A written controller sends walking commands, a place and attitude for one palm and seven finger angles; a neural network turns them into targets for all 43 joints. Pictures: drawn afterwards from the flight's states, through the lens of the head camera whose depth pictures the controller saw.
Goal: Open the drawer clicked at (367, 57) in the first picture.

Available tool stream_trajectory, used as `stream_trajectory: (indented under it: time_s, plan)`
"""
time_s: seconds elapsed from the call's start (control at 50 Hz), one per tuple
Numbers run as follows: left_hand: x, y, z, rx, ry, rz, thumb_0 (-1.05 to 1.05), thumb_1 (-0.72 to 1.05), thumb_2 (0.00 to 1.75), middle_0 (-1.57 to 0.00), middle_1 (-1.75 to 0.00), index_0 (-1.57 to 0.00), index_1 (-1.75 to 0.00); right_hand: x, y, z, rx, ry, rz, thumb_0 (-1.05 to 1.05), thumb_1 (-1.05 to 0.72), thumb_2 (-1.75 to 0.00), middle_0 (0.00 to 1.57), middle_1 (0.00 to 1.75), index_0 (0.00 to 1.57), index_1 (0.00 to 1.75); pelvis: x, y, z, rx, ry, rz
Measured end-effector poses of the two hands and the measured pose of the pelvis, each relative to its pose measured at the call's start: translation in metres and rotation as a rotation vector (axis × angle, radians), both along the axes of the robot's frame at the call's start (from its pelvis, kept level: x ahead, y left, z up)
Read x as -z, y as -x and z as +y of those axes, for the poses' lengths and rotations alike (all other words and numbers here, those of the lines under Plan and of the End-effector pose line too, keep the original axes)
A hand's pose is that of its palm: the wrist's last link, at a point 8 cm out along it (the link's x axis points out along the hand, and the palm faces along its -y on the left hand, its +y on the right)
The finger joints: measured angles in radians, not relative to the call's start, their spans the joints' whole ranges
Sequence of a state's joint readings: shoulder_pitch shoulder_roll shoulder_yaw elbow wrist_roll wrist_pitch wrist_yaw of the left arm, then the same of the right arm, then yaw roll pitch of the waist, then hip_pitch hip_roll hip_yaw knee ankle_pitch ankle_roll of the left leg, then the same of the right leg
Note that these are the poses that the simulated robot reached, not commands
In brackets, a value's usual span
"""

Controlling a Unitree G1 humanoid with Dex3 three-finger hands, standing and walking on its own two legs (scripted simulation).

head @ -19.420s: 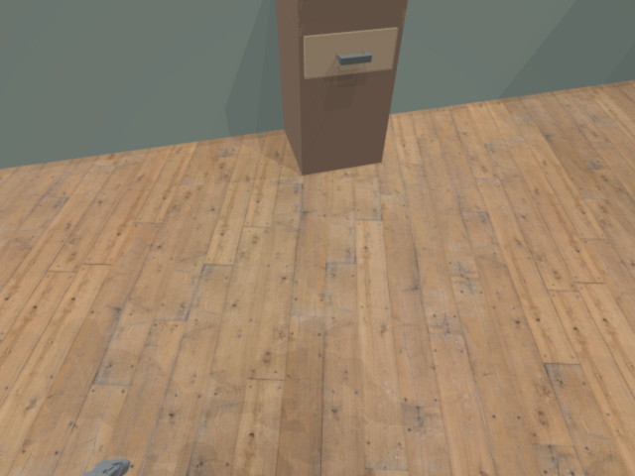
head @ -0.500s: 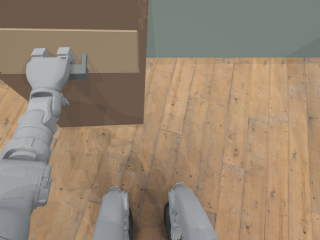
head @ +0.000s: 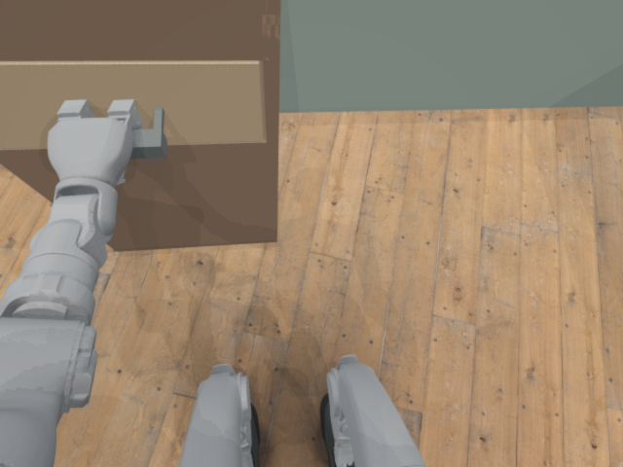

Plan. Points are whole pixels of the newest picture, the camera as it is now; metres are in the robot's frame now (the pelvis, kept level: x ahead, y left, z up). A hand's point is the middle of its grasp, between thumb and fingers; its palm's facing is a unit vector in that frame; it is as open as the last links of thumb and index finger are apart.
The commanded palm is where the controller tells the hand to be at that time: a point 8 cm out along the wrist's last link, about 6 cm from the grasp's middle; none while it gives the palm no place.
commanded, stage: pull the drawer open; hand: left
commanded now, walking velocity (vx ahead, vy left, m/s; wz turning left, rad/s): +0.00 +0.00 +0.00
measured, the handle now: (113, 130) +0.55 +0.23 -0.02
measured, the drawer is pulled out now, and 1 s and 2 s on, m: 0.00 0.04 0.10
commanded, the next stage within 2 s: none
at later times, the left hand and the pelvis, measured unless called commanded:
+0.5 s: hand (111, 179) +0.49 +0.23 -0.04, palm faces -0.06 -0.05 -1.00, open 5.8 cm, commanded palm +0.46 +0.22 +0.01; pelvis +0.02 +0.01 +0.02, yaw +0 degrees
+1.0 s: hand (110, 199) +0.46 +0.23 -0.04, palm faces -0.04 -0.06 -1.00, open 5.9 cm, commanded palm +0.43 +0.23 +0.01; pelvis +0.03 +0.01 +0.03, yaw +0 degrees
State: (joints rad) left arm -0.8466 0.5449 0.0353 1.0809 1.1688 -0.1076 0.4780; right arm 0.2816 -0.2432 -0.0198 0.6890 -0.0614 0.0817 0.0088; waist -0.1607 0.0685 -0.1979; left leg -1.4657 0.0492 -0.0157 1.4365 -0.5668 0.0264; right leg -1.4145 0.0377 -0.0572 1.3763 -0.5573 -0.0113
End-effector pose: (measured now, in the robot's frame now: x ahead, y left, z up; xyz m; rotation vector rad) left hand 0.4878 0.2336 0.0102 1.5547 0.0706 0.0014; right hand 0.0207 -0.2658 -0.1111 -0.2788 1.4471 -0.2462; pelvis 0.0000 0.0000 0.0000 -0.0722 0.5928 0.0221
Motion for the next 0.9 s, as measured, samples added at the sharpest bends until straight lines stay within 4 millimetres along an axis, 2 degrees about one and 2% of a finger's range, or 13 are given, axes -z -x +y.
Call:
stream_trajectory:
  time_s: [0.3,0.7,0.9]
  plan:
    - [-0.001,0.006,0.0,-0.003,0.017,0.017,0.01,0.67,0.76,-0.32,-1.35,-0.4,-1.35,-0.008,-0.01,0.004,0.018,-0.016,-0.002,0.01,-0.9,-0.89,0.2,0.3,0.21,0.3,-0.011,-0.01,0.003,0.014,-0.007,-0.009]
    - [-0.001,0.027,0.0,0.005,0.037,0.009,0.02,0.67,0.75,-0.32,-1.35,-0.42,-1.35,-0.017,-0.065,0.006,-0.025,-0.033,-0.055,0.01,-0.9,-0.89,0.2,0.3,0.21,0.3,-0.027,-0.033,0.006,0.016,-0.018,-0.029]
    - [-0.001,0.04,0.0,0.008,0.044,0.002,0.02,0.66,0.76,-0.32,-1.35,-0.42,-1.35,-0.018,-0.076,0.006,-0.04,-0.029,-0.082,0.01,-0.9,-0.9,0.2,0.3,0.21,0.3,-0.028,-0.033,0.006,0.016,-0.021,-0.041]
